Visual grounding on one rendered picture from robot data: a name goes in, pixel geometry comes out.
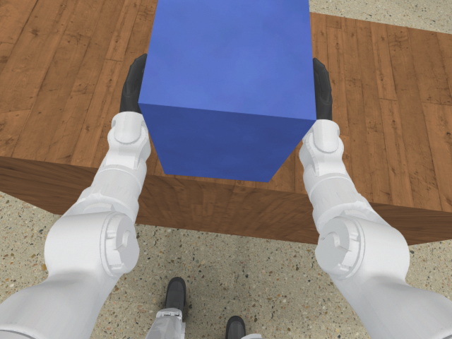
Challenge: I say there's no robot left upper arm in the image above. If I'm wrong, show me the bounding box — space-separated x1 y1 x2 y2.
0 210 140 339

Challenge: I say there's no robot right hand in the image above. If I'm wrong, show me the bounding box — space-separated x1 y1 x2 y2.
313 58 333 121

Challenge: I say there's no pedestal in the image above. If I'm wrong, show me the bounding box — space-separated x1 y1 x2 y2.
0 0 452 246

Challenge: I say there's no robot left forearm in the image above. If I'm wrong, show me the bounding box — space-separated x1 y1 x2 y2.
44 112 151 270

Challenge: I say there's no left robot thigh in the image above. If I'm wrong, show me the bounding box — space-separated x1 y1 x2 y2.
145 316 186 339

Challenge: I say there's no robot right upper arm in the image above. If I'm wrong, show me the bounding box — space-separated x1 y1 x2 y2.
315 215 452 339

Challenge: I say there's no robot left hand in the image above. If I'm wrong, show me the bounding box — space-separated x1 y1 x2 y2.
119 54 147 114

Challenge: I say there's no carton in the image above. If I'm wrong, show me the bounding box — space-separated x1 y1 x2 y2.
138 0 316 182

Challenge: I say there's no robot right foot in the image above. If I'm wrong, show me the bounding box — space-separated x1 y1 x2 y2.
225 316 246 339

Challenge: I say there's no robot right forearm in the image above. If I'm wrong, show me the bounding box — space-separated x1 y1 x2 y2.
299 119 390 234

